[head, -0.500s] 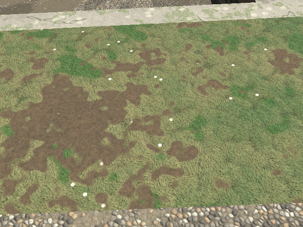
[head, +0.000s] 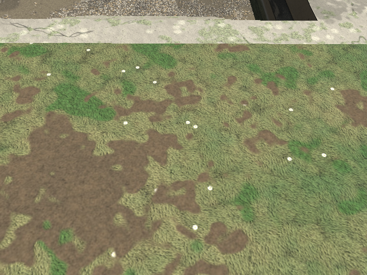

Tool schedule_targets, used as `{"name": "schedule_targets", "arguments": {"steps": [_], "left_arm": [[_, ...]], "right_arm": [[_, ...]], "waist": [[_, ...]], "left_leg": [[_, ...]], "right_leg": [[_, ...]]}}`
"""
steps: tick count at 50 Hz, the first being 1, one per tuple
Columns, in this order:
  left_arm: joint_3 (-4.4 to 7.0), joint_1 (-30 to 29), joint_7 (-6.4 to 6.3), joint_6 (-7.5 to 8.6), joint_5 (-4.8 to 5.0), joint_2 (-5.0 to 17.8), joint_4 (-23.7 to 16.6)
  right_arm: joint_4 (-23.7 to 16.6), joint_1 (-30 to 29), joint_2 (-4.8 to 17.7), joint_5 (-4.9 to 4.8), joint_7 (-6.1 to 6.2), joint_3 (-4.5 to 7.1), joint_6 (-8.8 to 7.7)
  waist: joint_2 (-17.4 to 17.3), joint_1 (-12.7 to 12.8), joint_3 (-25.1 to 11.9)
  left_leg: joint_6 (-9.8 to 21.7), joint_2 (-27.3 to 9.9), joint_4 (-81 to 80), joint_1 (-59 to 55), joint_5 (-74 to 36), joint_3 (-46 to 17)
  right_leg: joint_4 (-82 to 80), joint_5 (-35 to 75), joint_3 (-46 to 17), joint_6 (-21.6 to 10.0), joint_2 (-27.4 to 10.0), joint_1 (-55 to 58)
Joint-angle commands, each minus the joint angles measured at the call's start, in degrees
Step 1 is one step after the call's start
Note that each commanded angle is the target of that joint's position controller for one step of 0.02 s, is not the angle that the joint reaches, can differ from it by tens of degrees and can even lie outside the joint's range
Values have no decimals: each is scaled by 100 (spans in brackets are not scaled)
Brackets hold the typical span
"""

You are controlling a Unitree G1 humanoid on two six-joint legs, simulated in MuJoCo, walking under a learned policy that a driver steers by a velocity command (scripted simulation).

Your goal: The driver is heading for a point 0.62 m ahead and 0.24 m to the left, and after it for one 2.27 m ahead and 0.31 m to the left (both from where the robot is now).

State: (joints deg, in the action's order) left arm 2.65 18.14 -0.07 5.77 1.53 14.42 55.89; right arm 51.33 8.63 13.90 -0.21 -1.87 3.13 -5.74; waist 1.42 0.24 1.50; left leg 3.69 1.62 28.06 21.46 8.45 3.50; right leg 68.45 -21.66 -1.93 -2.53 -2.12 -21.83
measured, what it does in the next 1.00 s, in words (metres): walks ahead, turning left: right foot, then left foot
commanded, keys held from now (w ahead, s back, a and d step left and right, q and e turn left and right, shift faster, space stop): w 0.22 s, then w+q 0.52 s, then q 0.26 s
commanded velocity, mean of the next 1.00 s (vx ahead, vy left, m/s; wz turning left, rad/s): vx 0.45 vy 0.00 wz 0.33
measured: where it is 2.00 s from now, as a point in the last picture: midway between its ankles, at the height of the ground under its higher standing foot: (180, 238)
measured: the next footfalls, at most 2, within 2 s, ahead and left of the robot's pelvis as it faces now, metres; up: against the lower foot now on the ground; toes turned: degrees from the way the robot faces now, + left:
right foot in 0.44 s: +0.42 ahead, -0.15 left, +0.00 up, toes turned +3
left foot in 0.94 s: +0.60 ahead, +0.16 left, +0.00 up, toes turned +24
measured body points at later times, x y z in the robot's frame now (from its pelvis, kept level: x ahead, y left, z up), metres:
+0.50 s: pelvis +0.27 -0.05 -0.01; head +0.31 -0.05 +0.44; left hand +0.45 +0.21 -0.10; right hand +0.26 -0.32 -0.15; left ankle +0.09 +0.08 -0.67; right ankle +0.38 -0.15 -0.73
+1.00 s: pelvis +0.48 +0.03 -0.02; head +0.52 +0.07 +0.43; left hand +0.45 +0.33 -0.15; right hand +0.75 -0.15 -0.11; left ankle +0.56 +0.14 -0.73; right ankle +0.39 -0.16 -0.67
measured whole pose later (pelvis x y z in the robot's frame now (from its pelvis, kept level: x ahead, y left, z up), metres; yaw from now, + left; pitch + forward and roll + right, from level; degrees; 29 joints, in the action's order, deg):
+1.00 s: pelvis +0.48 +0.03 -0.02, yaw +23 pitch +2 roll -2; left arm 4.5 11.1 -1.4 3.1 0.2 16.1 51.8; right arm 42.6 4.6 16.0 0.2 -1.9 5.3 -1.5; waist -0.5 1.6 4.1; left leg 5.5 1.2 36.4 30.5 8.1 1.9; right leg 58.9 -33.5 5.7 3.9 -4.4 -13.6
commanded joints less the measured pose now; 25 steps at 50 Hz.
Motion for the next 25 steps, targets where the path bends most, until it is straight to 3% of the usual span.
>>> {"name": "schedule_targets", "arguments": {"steps": [1, 2, 5, 11, 16, 19, 20, 21, 22, 23, 24, 25], "left_arm": [[169, 56, -70, -7, -44, 439, -377], [157, 144, -79, -70, -55, 308, -353], [195, -329, -107, -141, -105, 347, -541], [149, -1526, -13, -84, -98, 207, -881], [102, -2368, 132, 25, -46, 242, -1205], [163, -2113, 190, 126, -34, 467, -1208], [229, -1702, 177, 153, -40, 598, -1108], [365, -851, 134, 171, -63, 855, -855], [482, 249, 74, 185, -170, 1287, -678], [573, 659, 80, 125, -197, 1693, -553], [412, 616, 74, 111, -187, 1080, -609], [312, 142, 50, 114, -168, 774, -703]], "right_arm": [[-117, 215, 388, 79, -28, 52, -75], [-48, 319, 446, 67, -23, 68, -91], [99, 613, 716, 58, 78, 128, -104], [294, 1153, 791, -18, 211, 115, -19], [507, 1661, 837, -90, 245, 145, 107], [493, 1542, 955, -115, 291, 215, 174], [451, 1402, 986, -118, 291, 228, 193], [391, 1305, 857, -92, 279, 184, 201], [199, 1208, 599, -11, 264, 84, 192], [124, 1959, -166, -80, 244, -115, 87], [203, 1800, 422, -199, 238, 17, 12], [46, 1307, 784, -286, 246, 129, -7]], "waist": [[-613, 41, -405], [-611, 87, -354], [-460, 63, -95], [-461, -280, 129], [-451, -512, 383], [-630, -236, 219], [-687, 21, -1], [-607, 408, -548], [-124, 811, -1484], [1528, 497, -2323], [1220, 621, -2328], [882, 568, -1480]], "left_leg": [[916, -1451, -1765, -1174, -416, -1751], [973, -1407, -1885, -1004, -594, -1587], [1051, -1413, -2114, -1010, -977, -1290], [780, -1224, -2195, -1455, -987, -801], [811, -1453, -1773, -2108, -910, -1112], [680, -1601, -1307, -2227, -1296, -1372], [599, -1508, -902, -2146, -1905, -1339], [440, -1169, 20, -1847, -2411, -1138], [211, -739, 1738, -755, -1336, -830], [-163, 156, 3740, 1475, 1893, -457], [-131, -91, 4586, 2000, 2465, -1183], [-71, -355, 4776, 2326, 2018, -1128]], "right_leg": [[-73, 621, -234, -56, -634, -1187], [-213, 689, -182, -27, -655, -1102], [-926, 1326, -142, 122, -718, -1607], [-2863, 2796, 70, 195, -498, -1764], [-3762, 2444, 66, 208, -260, -1764], [-4104, 1974, 54, 91, -104, -1009], [-4224, 1857, 171, 7, 32, -344], [-4247, 1876, 217, -156, 72, 897], [-4018, 1906, -722, -533, -888, 2699], [-4516, 1104, -3164, -1345, -2299, 4687], [-4940, 493, -3723, -1284, -2247, 4485], [-5035, 584, -2803, -995, -2080, 3738]]}}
